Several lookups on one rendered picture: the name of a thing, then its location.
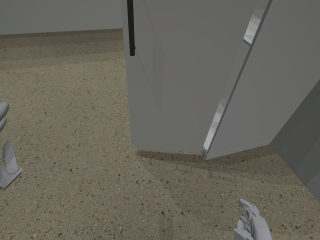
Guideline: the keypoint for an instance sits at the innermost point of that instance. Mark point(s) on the fridge door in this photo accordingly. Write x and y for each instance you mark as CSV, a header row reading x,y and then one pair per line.
x,y
184,53

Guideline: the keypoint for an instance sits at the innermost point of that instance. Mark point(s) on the left robot hand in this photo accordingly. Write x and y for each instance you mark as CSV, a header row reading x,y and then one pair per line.
x,y
10,171

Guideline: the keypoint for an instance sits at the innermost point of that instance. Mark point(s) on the right robot hand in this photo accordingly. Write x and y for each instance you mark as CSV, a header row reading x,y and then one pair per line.
x,y
257,227

